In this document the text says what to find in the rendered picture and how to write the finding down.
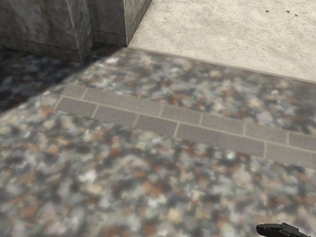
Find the robot right hand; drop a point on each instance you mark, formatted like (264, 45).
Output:
(279, 230)

